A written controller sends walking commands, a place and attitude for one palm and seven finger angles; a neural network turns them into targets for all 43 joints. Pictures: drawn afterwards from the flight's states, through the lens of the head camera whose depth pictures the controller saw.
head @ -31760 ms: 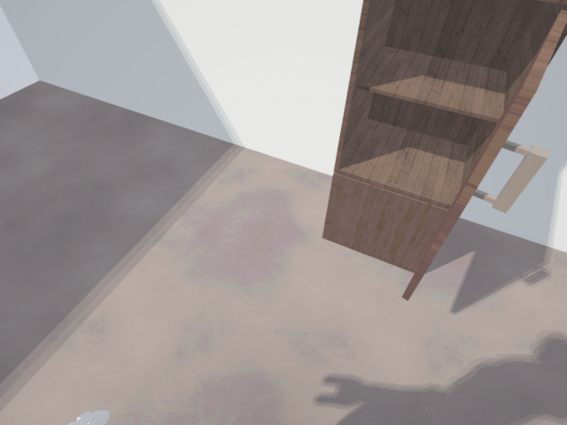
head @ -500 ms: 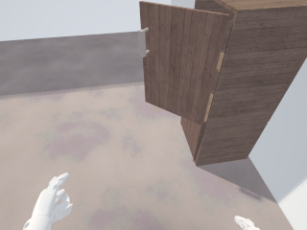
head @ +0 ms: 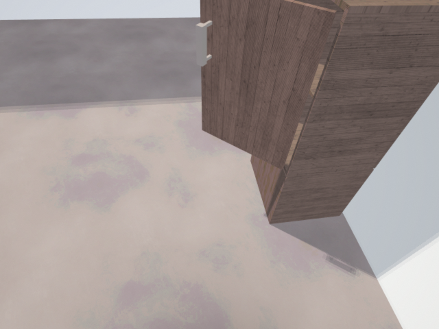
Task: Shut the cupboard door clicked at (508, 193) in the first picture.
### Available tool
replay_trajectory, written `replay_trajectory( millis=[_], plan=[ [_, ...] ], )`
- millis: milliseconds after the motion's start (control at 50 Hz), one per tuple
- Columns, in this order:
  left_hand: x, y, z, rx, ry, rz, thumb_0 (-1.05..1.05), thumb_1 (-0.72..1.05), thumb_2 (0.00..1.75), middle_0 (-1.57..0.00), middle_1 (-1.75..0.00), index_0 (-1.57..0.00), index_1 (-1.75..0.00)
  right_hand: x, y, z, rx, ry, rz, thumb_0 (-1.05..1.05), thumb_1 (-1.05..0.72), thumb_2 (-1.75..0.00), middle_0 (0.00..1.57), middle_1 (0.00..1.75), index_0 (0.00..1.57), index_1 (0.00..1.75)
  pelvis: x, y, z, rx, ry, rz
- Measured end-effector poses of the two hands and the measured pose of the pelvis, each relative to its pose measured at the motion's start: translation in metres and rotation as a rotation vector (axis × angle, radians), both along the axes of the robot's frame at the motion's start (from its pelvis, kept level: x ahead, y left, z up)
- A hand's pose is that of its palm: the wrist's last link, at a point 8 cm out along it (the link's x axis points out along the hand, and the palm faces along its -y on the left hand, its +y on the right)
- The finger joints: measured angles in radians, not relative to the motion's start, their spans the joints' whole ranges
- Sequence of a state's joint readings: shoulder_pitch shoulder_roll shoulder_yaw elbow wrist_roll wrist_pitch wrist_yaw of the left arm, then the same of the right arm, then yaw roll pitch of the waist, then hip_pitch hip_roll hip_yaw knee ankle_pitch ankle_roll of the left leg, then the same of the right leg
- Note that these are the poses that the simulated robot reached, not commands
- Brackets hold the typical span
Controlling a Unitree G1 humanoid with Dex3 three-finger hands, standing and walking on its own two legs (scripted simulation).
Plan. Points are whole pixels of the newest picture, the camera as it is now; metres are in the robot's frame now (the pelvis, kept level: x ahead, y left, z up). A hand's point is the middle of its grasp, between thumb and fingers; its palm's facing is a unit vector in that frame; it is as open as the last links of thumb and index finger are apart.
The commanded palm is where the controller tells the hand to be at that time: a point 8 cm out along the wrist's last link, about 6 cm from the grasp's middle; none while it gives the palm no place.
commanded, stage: let the arm hang, fingers relaxed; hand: left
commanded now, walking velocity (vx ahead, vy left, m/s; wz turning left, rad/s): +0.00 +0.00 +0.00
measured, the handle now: (205, 43) +0.93 +0.11 +0.08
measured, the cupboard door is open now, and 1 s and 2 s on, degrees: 47 47 47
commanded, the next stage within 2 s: look to check the result in 0.44 s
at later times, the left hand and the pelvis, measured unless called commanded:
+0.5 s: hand out of the picture +0.02 +0.19 -0.17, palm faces +0.00 -0.98 -0.20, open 7.4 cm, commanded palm none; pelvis +0.00 +0.00 +0.00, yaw -1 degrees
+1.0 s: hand out of the picture +0.04 +0.21 -0.17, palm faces -0.02 -0.96 -0.27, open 7.4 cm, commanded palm none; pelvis +0.02 +0.00 +0.00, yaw -1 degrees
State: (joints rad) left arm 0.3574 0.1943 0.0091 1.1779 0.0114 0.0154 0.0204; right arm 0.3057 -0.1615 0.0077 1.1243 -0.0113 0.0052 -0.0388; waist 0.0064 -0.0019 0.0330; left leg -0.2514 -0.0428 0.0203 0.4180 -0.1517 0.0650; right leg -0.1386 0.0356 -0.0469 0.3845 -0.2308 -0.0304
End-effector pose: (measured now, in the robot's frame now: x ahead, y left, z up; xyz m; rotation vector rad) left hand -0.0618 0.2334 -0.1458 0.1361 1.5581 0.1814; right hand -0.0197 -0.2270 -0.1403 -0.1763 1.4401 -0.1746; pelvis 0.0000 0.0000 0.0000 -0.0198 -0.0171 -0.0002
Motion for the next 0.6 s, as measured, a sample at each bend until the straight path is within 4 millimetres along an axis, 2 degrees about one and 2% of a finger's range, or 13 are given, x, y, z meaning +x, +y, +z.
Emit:
replay_trajectory(
  millis=[80, 140, 200, 260, 380, 600],
  plan=[
    [0.042, 0.004, 0.002, 0.017, -0.115, -0.038, 0.0, 0.91, 0.9, -0.19, -0.29, -0.2, -0.3, 0.01, 0.013, -0.005, 0.04, -0.047, -0.009, 0.0, -0.91, -0.9, 0.2, 0.3, 0.2, 0.3, 0.0, 0.002, 0.001, 0.006, -0.003, -0.006],
    [0.071, 0.004, 0.004, 0.021, -0.194, -0.06, 0.0, 0.91, 0.9, -0.19, -0.29, -0.2, -0.3, 0.013, 0.013, -0.006, 0.039, -0.065, -0.013, 0.01, -0.92, -0.9, 0.21, 0.3, 0.2, 0.3, 0.0, 0.003, 0.001, 0.008, -0.007, -0.008],
    [0.092, 0.002, 0.006, 0.017, -0.251, -0.079, 0.0, 0.91, 0.9, -0.19, -0.29, -0.2, -0.3, 0.015, 0.01, -0.005, 0.036, -0.083, -0.02, 0.01, -0.92, -0.9, 0.21, 0.3, 0.2, 0.3, 0.001, 0.004, 0.001, 0.009, -0.01, -0.011],
    [0.104, 0.0, 0.006, 0.009, -0.28, -0.091, 0.0, 0.91, 0.9, -0.19, -0.29, -0.2, -0.3, 0.015, 0.007, -0.004, 0.027, -0.09, -0.025, 0.01, -0.92, -0.9, 0.21, 0.3, 0.2, 0.3, 0.001, 0.004, 0.002, 0.01, -0.011, -0.014],
    [0.103, -0.002, 0.005, -0.002, -0.264, -0.091, 0.0, 0.91, 0.9, -0.2, -0.29, -0.2, -0.3, 0.011, -0.001, -0.001, 0.007, -0.073, -0.025, 0.0, -0.91, -0.9, 0.2, 0.3, 0.2, 0.3, 0.002, 0.003, 0.002, 0.012, -0.01, -0.014],
    [0.062, 0.009, 0.004, 0.021, -0.133, -0.065, 0.0, 0.91, 0.9, -0.2, -0.29, -0.2, -0.3, 0.015, -0.015, 0.002, -0.02, -0.042, -0.013, 0.0, -0.91, -0.9, 0.2, 0.3, 0.2, 0.3, 0.006, 0.002, 0.003, 0.009, -0.012, -0.015]
  ],
)
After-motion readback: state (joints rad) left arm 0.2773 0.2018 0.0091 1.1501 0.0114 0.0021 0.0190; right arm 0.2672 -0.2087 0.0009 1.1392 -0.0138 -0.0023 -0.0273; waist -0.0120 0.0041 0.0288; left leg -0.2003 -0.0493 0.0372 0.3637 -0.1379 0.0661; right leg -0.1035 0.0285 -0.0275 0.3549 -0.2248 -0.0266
